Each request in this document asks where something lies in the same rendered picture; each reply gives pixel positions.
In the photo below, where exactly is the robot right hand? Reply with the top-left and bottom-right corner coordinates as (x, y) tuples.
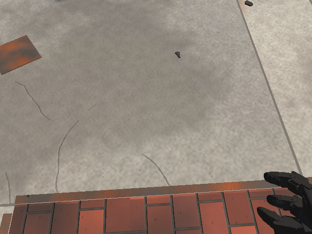
(256, 171), (312, 234)

